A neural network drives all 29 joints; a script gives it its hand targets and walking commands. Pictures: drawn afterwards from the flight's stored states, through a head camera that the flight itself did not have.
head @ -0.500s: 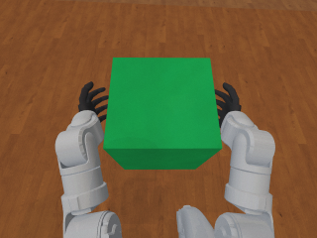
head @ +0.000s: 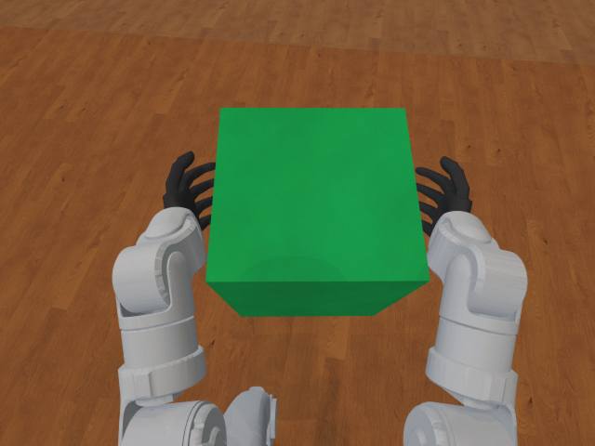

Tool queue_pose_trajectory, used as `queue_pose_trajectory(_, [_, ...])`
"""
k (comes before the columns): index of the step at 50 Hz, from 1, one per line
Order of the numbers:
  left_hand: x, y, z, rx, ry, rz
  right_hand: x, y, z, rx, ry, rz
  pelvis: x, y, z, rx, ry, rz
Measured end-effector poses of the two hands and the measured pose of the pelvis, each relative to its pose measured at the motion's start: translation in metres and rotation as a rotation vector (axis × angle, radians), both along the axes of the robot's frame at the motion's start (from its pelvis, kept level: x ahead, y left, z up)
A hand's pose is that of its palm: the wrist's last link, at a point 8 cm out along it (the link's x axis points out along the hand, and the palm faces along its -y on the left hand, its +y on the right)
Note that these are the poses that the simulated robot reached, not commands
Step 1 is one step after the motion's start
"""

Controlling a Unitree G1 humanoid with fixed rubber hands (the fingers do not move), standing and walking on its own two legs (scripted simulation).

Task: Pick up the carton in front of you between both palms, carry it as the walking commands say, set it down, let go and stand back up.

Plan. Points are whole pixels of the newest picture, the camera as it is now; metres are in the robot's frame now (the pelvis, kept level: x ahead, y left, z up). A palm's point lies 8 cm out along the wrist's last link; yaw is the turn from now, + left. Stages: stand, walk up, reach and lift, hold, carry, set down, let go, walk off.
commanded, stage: carry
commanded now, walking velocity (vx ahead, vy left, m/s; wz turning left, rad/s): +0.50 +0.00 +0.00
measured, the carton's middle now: (309, 229) +0.38 +0.02 +0.07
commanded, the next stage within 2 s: none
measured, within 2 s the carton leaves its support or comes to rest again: neither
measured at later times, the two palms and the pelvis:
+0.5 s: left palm (217, 45) +0.67 +0.19 +0.17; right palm (408, 47) +0.66 -0.12 +0.17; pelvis +0.32 +0.04 +0.03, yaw +0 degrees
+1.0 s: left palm out of the picture +0.98 +0.18 +0.21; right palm out of the picture +0.98 -0.13 +0.20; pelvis +0.64 +0.03 +0.06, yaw -1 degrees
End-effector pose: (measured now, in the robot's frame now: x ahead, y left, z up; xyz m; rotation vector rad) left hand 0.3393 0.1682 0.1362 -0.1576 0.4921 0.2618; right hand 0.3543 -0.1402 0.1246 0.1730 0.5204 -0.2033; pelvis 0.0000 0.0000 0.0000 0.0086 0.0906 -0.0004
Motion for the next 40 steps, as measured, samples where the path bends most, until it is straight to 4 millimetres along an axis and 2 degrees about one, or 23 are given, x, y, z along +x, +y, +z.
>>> queue_pose_trajectory(5, [0.076, 0.000, 0.018, 0.009, -0.031, -0.042, 0.065, 0.000, 0.020, -0.026, -0.033, -0.027, 0.073, 0.015, 0.002, 0.004, 0.006, -0.015])
queue_pose_trajectory(9, [0.143, 0.007, 0.011, 0.021, -0.017, -0.071, 0.121, 0.006, 0.019, -0.048, -0.021, -0.051, 0.138, 0.033, -0.010, 0.012, -0.011, -0.026])
queue_pose_trajectory(11, [0.174, 0.009, 0.001, 0.030, 0.022, -0.089, 0.142, 0.008, 0.013, -0.041, 0.016, -0.066, 0.162, 0.040, -0.009, 0.016, -0.019, -0.029])
queue_pose_trajectory(14, [0.209, 0.009, -0.007, -0.008, 0.089, -0.099, 0.166, 0.012, 0.004, 0.002, 0.079, -0.072, 0.192, 0.046, 0.002, 0.002, -0.018, -0.021])
queue_pose_trajectory(17, [0.242, 0.010, -0.004, -0.056, 0.090, -0.088, 0.195, 0.014, 0.009, 0.011, 0.078, -0.080, 0.222, 0.048, 0.014, -0.008, -0.014, -0.018])
queue_pose_trajectory(22, [0.298, 0.018, 0.015, -0.035, 0.030, -0.061, 0.260, 0.020, 0.033, -0.011, 0.018, -0.049, 0.278, 0.043, 0.026, -0.015, -0.007, -0.009])
queue_pose_trajectory(27, [0.360, 0.021, 0.037, -0.008, -0.024, -0.028, 0.334, 0.021, 0.052, -0.024, -0.034, -0.011, 0.348, 0.030, 0.029, -0.013, 0.005, 0.003])
queue_pose_trajectory(30, [0.401, 0.017, 0.040, 0.014, -0.024, -0.011, 0.382, 0.016, 0.050, -0.035, -0.032, 0.001, 0.396, 0.020, 0.022, -0.021, 0.004, 0.011])
queue_pose_trajectory(33, [0.436, 0.012, 0.036, 0.012, 0.006, 0.005, 0.429, 0.011, 0.038, -0.052, 0.000, 0.024, 0.437, 0.009, 0.018, -0.032, -0.012, 0.017])
queue_pose_trajectory(37, [0.469, 0.009, 0.025, -0.017, 0.091, 0.018, 0.475, 0.010, 0.028, -0.004, 0.089, 0.033, 0.478, 0.003, 0.033, -0.018, -0.008, 0.005])
queue_pose_trajectory(40, [0.500, 0.008, 0.030, -0.019, 0.087, 0.026, 0.507, 0.011, 0.033, 0.035, 0.088, 0.017, 0.508, 0.004, 0.045, -0.011, -0.006, 0.002])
